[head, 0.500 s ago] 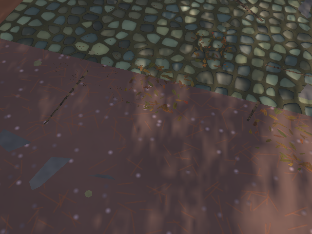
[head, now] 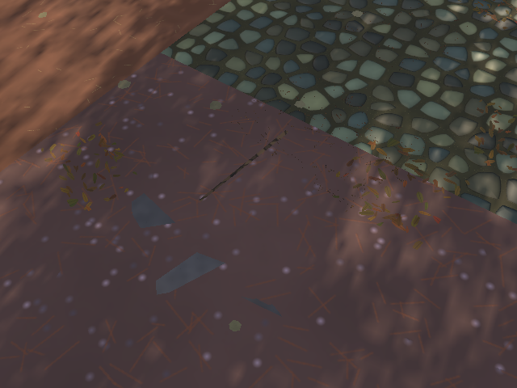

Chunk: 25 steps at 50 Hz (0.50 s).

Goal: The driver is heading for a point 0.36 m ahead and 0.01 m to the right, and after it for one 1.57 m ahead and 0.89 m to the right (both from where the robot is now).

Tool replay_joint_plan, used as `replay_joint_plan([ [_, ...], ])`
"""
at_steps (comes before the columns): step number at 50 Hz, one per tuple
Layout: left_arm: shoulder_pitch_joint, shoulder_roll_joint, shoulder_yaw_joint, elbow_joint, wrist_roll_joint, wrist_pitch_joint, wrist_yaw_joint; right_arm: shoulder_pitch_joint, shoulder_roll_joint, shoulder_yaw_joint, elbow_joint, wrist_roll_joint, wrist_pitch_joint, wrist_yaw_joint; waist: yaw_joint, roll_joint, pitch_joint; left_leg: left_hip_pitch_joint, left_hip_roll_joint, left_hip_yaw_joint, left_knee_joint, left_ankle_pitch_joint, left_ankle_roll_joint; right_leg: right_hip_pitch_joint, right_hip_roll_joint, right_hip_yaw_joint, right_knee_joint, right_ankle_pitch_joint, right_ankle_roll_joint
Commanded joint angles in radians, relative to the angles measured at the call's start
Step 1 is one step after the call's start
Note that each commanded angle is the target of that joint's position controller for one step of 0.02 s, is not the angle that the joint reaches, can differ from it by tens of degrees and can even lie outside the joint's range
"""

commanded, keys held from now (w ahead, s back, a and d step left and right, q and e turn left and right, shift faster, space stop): q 0.10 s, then w+q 0.10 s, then w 0.16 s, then w+e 0.22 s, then e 0.42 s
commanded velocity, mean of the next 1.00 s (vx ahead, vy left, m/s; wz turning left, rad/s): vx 0.22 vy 0.00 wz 0.01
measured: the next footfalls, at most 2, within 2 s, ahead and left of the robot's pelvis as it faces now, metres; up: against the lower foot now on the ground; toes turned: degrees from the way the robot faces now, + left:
left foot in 0.14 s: +0.04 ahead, +0.14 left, +0.00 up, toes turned +6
right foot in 0.68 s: +0.34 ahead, -0.06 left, +0.00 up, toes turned +4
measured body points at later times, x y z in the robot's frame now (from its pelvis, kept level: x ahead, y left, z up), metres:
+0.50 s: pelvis +0.08 +0.05 +0.01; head +0.09 +0.07 +0.45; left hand +0.19 +0.35 -0.10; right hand +0.21 -0.21 -0.09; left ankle +0.00 +0.14 -0.74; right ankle +0.24 -0.08 -0.70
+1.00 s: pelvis +0.27 +0.01 +0.00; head +0.32 -0.01 +0.45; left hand +0.42 +0.30 -0.09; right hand +0.42 -0.27 -0.10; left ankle +0.37 +0.19 -0.68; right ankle +0.30 -0.06 -0.74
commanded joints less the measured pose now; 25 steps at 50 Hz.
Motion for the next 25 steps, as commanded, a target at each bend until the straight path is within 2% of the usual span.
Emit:
replay_joint_plan([
  [1,-0.018,0.218,0.060,-0.064,-0.009,-0.005,-0.004,-0.055,-0.056,-0.008,-0.111,-0.002,-0.015,0.013,0.027,-0.238,-0.143,0.048,0.017,0.060,-0.144,0.014,0.013,0.148,-0.234,0.116,-0.097,0.404,-0.215],
  [4,-0.021,0.229,0.065,-0.061,-0.029,-0.010,-0.015,-0.025,-0.071,-0.020,-0.110,0.000,-0.008,0.026,0.008,-0.232,-0.132,0.135,0.006,0.092,-0.318,0.077,0.057,0.138,-0.252,0.098,-0.056,0.338,-0.187],
  [5,-0.032,0.226,0.064,-0.059,-0.040,-0.011,-0.016,0.011,-0.068,-0.024,-0.097,-0.001,-0.007,0.029,-0.018,-0.220,-0.134,0.205,-0.010,0.112,-0.429,0.157,0.084,0.113,-0.242,0.074,-0.013,0.305,-0.158],
  [6,0.003,0.200,0.059,-0.045,-0.043,-0.012,-0.019,0.056,-0.076,-0.033,-0.077,-0.001,-0.007,0.024,-0.028,-0.181,-0.153,0.318,-0.037,0.115,-0.506,0.205,0.117,0.049,-0.219,0.036,0.045,0.166,-0.113],
  [7,0.044,0.148,0.046,-0.030,-0.024,-0.013,-0.027,0.117,-0.120,-0.051,-0.063,0.003,-0.011,0.015,-0.039,-0.036,-0.164,0.486,0.036,-0.024,-0.565,0.281,0.166,-0.117,-0.158,-0.045,0.212,-0.061,-0.039],
  [8,0.018,0.062,0.014,-0.085,0.034,-0.017,-0.037,0.168,-0.235,-0.070,-0.078,0.007,-0.020,-0.001,-0.018,0.285,-0.168,0.621,0.298,-0.413,-0.568,0.384,0.298,-0.428,-0.015,-0.100,0.571,-0.489,0.047],
  [9,-0.086,0.120,0.031,-0.130,0.002,-0.038,-0.033,0.216,-0.233,-0.064,-0.081,-0.027,-0.055,0.018,-0.114,0.243,-0.204,0.547,0.372,-0.626,-0.695,0.051,0.448,-0.553,0.043,0.083,0.698,-0.453,0.033],
  [10,-0.139,0.172,0.047,-0.140,-0.030,-0.051,-0.035,0.190,-0.186,-0.048,-0.070,-0.030,-0.082,0.025,-0.103,0.167,-0.120,0.510,0.331,-0.587,-0.751,-0.181,0.411,-0.593,0.008,0.121,0.721,-0.353,0.003],
  [11,-0.125,0.192,0.056,-0.128,-0.035,-0.059,-0.037,0.140,-0.145,-0.033,-0.062,-0.019,-0.093,0.019,-0.071,0.146,-0.064,0.466,0.299,-0.520,-0.765,-0.255,0.361,-0.599,-0.015,0.119,0.691,-0.252,-0.016],
  [12,-0.094,0.187,0.058,-0.097,-0.022,-0.061,-0.038,0.105,-0.111,-0.016,-0.067,-0.013,-0.097,0.011,-0.052,0.132,-0.052,0.443,0.261,-0.458,-0.769,-0.222,0.327,-0.568,-0.031,0.117,0.657,-0.177,-0.012],
  [13,-0.068,0.178,0.056,-0.087,-0.010,-0.067,-0.041,0.080,-0.100,-0.008,-0.068,-0.014,-0.097,0.003,-0.034,0.137,-0.047,0.414,0.227,-0.405,-0.783,-0.172,0.310,-0.525,-0.031,0.111,0.613,-0.104,-0.001],
  [14,-0.054,0.163,0.053,-0.074,-0.007,-0.075,-0.047,0.081,-0.092,-0.002,-0.067,-0.024,-0.101,-0.003,-0.029,0.138,-0.053,0.401,0.202,-0.364,-0.796,-0.109,0.301,-0.488,-0.021,0.094,0.595,-0.035,0.007],
  [16,-0.050,0.141,0.045,-0.058,-0.011,-0.088,-0.054,0.103,-0.093,-0.001,-0.053,-0.030,-0.115,-0.009,-0.034,0.110,-0.057,0.416,0.185,-0.301,-0.804,0.016,0.295,-0.464,-0.011,0.081,0.506,0.067,0.018],
  [19,-0.084,0.113,0.029,-0.059,-0.015,-0.094,-0.060,0.127,-0.109,-0.005,-0.029,-0.023,-0.128,-0.009,-0.054,0.104,-0.041,0.420,0.181,-0.238,-0.810,0.097,0.288,-0.426,-0.002,0.073,0.331,0.148,0.034],
  [25,-0.142,0.109,0.008,-0.089,-0.035,-0.093,-0.081,0.183,-0.131,-0.011,0.034,-0.018,-0.138,0.005,-0.099,0.073,0.025,0.462,0.250,-0.188,-0.827,0.126,0.303,-0.447,-0.014,0.073,0.202,0.158,0.011],
])
Keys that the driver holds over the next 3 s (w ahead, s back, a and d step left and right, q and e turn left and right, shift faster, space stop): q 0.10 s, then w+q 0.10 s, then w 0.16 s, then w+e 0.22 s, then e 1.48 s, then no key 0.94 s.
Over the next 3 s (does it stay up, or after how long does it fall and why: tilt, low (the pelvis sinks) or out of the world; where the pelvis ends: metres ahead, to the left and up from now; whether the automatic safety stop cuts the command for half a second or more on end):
stays up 0.31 -0.01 -0.01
